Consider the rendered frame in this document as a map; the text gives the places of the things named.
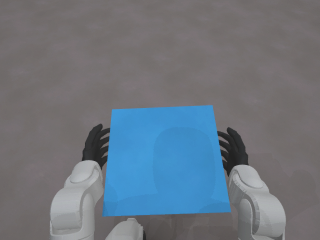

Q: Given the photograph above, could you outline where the carton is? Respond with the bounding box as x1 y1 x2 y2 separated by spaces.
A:
102 105 231 217

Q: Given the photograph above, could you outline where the robot left forearm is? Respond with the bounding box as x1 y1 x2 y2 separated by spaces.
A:
49 160 104 240

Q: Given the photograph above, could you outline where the robot right forearm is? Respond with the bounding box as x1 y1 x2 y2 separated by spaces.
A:
227 164 286 240

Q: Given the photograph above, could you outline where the robot left hand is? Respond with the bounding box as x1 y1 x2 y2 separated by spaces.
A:
81 123 110 170

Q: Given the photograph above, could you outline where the left robot thigh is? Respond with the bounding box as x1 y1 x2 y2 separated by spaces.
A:
105 220 144 240

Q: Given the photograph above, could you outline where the robot right hand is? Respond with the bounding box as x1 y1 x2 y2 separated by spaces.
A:
217 127 249 177

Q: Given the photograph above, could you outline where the robot left shin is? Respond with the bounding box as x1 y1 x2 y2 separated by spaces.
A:
127 218 138 223

